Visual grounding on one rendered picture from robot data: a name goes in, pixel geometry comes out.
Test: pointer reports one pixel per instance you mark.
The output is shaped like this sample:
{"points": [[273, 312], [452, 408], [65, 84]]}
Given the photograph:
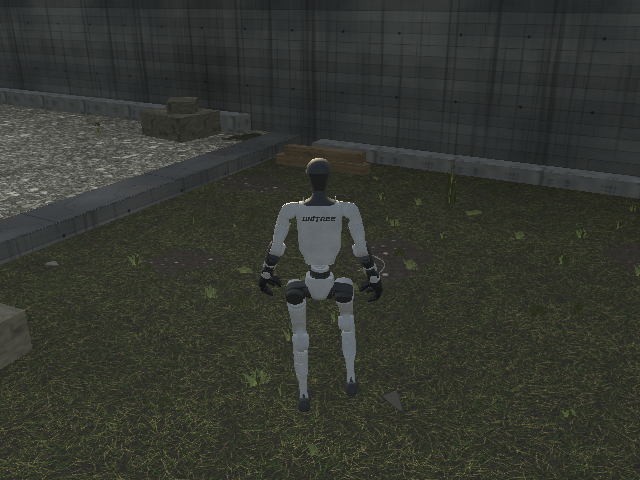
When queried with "right robot upper arm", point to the right robot upper arm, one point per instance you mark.
{"points": [[351, 211]]}

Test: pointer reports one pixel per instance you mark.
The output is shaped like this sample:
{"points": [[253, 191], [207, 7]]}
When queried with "right robot thigh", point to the right robot thigh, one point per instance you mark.
{"points": [[343, 291]]}

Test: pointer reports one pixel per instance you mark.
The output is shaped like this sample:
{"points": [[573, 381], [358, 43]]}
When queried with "left robot hand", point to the left robot hand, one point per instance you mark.
{"points": [[273, 281]]}

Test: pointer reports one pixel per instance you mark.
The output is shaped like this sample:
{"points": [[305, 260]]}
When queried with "robot head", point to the robot head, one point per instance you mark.
{"points": [[319, 173]]}

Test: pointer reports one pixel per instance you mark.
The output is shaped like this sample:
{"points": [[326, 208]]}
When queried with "left robot upper arm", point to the left robot upper arm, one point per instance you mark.
{"points": [[288, 211]]}

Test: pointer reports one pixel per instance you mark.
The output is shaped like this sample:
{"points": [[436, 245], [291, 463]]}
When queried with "left robot forearm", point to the left robot forearm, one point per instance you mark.
{"points": [[269, 263]]}

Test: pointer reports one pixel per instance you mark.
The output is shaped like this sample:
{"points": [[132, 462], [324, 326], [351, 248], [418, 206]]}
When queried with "right robot forearm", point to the right robot forearm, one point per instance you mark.
{"points": [[369, 266]]}

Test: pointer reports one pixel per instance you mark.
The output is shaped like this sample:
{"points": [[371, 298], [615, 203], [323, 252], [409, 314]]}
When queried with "right robot hand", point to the right robot hand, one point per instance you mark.
{"points": [[372, 286]]}

